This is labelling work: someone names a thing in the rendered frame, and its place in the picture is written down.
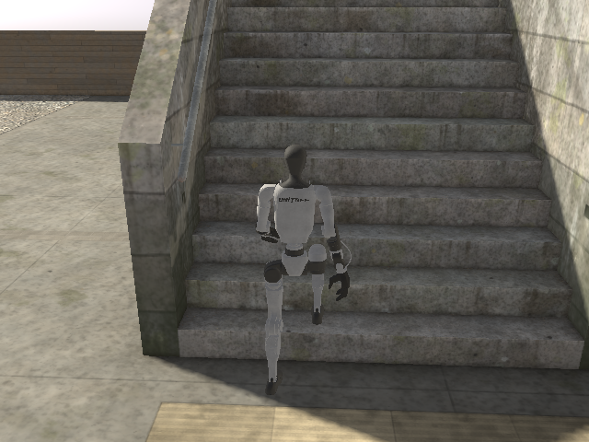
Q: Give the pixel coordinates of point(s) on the stairs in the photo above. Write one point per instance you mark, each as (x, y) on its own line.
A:
(409, 113)

